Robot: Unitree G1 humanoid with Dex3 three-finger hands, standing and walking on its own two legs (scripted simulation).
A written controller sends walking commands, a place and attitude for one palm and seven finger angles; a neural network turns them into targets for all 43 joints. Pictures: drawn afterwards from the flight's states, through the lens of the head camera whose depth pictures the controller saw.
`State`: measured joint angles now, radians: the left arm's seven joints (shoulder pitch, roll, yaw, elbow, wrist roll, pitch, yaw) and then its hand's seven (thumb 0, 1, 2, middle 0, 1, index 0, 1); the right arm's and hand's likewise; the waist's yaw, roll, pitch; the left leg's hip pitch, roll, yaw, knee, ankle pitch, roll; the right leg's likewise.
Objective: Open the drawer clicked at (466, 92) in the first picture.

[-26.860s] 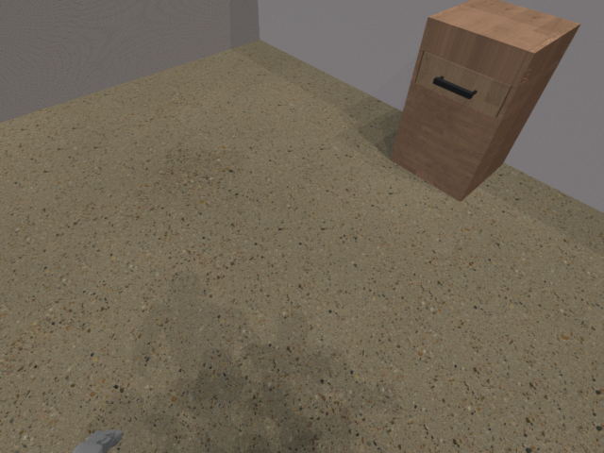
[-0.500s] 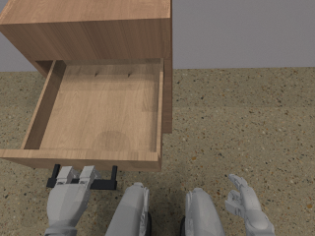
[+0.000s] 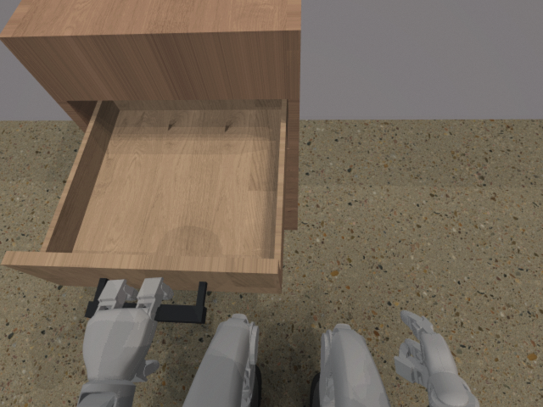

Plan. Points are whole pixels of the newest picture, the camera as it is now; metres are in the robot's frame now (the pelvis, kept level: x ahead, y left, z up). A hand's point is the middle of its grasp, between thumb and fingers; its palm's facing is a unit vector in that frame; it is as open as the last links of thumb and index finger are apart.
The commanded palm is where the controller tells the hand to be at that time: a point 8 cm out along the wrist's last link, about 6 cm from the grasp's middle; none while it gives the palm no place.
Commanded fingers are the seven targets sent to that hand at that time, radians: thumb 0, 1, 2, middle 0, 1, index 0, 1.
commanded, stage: open the thumb to release the handle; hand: left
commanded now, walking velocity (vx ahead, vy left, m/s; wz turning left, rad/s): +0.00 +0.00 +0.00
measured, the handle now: (149, 299) +0.26 +0.22 -0.05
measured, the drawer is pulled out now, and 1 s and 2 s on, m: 0.30 0.30 0.30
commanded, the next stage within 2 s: lift the hand off the handle in 0.04 s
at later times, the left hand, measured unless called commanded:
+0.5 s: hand (140, 336) +0.21 +0.23 -0.07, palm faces -0.09 -0.10 -0.99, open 13.8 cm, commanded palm +0.20 +0.22 -0.01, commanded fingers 0.00 -0.50 0.30 -0.30 -1.20 -0.30 -1.20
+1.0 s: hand (128, 333) +0.21 +0.23 -0.03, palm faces -0.09 -0.11 -0.99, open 13.6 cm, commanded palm +0.20 +0.22 +0.02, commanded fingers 0.00 -0.50 0.30 -0.30 -1.20 -0.30 -1.20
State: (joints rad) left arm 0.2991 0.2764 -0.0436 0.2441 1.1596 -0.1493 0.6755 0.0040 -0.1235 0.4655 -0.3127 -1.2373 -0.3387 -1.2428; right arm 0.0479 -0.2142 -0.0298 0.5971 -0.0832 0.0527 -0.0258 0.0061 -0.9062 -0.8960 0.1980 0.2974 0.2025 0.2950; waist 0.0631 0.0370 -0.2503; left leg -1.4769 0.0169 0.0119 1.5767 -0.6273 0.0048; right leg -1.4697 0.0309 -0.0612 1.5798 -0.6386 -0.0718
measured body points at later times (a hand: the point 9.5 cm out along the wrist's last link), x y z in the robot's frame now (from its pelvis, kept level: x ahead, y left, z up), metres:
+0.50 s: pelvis +0.00 +0.01 +0.00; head +0.13 +0.00 +0.43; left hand +0.21 +0.23 -0.02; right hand +0.21 -0.21 -0.13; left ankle +0.05 +0.12 -0.54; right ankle +0.04 -0.08 -0.54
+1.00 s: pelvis +0.00 +0.01 +0.04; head +0.12 +0.00 +0.47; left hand +0.21 +0.23 +0.02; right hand +0.21 -0.22 -0.09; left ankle +0.05 +0.12 -0.54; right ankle +0.04 -0.08 -0.54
